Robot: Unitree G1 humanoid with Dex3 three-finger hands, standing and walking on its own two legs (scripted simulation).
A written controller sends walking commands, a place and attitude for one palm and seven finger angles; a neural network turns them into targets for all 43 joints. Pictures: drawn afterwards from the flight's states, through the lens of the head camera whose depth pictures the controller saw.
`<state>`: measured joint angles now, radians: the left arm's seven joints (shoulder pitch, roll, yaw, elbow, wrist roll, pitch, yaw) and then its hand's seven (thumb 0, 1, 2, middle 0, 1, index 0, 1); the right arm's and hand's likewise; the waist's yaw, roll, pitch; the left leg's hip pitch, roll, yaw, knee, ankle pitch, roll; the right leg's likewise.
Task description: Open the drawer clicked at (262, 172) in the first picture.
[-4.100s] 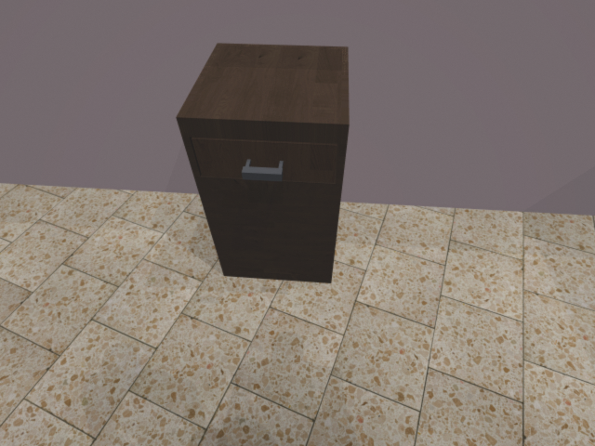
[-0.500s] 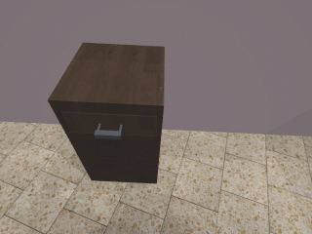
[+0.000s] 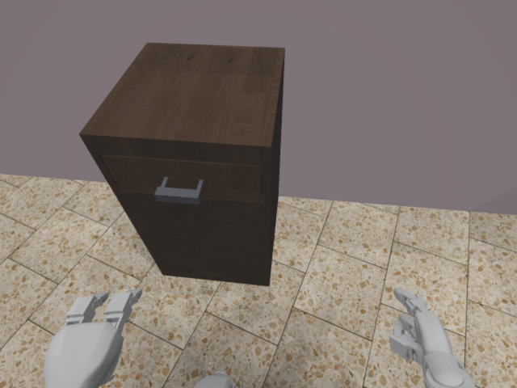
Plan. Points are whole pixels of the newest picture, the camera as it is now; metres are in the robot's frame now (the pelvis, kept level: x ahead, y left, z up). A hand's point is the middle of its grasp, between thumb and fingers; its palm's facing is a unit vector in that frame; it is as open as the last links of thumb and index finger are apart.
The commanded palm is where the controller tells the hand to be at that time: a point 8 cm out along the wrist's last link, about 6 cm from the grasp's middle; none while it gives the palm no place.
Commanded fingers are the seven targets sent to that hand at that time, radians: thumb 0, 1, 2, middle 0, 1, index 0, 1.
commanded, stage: raise the hand with hooked fingers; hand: left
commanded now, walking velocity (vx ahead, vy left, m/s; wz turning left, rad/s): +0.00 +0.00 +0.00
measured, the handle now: (181, 188) +0.54 +0.29 -0.11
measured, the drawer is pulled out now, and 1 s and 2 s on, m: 0.00 0.00 0.00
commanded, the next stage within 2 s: move the hooked fingers above the handle in 1.44 s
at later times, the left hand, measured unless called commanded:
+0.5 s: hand (112, 270) +0.25 +0.26 +0.04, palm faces +0.01 -0.08 -1.00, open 11.8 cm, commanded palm +0.23 +0.26 +0.11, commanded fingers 0.00 -0.24 0.41 -0.28 -1.03 -0.28 -1.03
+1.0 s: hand (101, 211) +0.31 +0.28 +0.11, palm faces +0.05 -0.08 -1.00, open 13.8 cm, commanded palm +0.29 +0.28 +0.17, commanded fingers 0.00 -0.50 0.30 -0.30 -1.20 -0.30 -1.20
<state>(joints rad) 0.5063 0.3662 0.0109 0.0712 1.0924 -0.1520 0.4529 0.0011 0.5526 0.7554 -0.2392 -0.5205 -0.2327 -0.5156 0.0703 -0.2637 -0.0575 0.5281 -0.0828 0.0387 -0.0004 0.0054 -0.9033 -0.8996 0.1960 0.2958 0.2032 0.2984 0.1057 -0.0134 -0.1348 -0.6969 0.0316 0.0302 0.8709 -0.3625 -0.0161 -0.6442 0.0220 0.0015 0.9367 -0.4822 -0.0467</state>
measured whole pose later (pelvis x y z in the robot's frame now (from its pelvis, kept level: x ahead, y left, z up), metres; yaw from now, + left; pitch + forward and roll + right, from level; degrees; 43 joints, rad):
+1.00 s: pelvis +0.02 +0.03 +0.04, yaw +1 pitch +2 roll +0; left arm -0.05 0.45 -0.08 0.09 0.96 0.06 0.12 0.00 -0.48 0.31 -0.32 -1.19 -0.31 -1.18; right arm 0.12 -0.21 0.01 0.58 0.00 0.11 -0.02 0.01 -0.90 -0.90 0.20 0.30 0.21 0.30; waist 0.07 0.07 -0.05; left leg -0.37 -0.01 0.02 0.59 -0.27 0.02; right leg -0.28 -0.01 0.00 0.59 -0.36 0.00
